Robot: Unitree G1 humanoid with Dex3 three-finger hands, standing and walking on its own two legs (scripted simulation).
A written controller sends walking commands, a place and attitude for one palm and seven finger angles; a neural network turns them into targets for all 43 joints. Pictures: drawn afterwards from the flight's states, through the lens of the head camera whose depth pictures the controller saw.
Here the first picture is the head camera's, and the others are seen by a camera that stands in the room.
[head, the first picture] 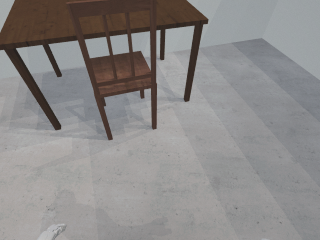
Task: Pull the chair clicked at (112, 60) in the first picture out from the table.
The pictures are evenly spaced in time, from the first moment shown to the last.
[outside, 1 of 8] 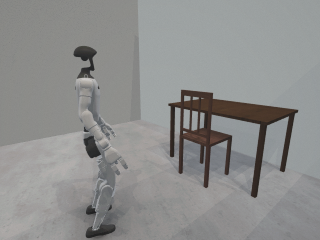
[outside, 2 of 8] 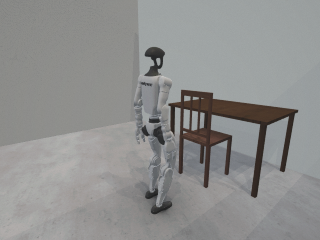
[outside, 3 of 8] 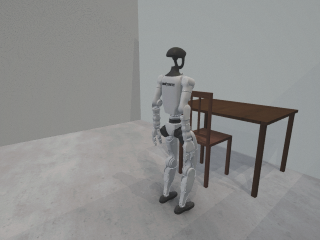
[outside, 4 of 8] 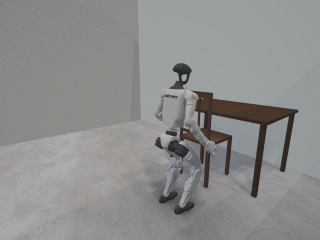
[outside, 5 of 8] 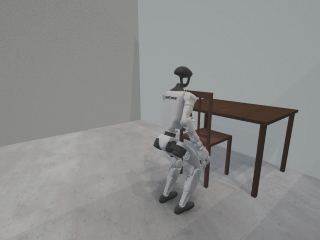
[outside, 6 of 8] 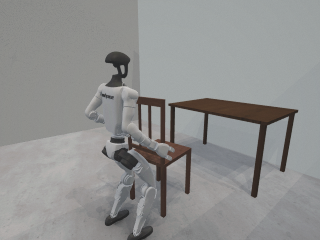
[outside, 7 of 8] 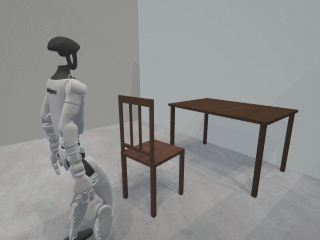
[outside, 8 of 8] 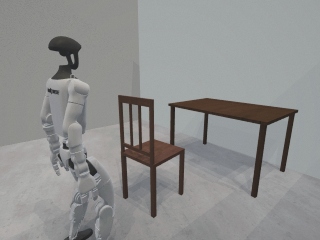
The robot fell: no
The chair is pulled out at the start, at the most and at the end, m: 0.00 0.68 0.68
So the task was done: yes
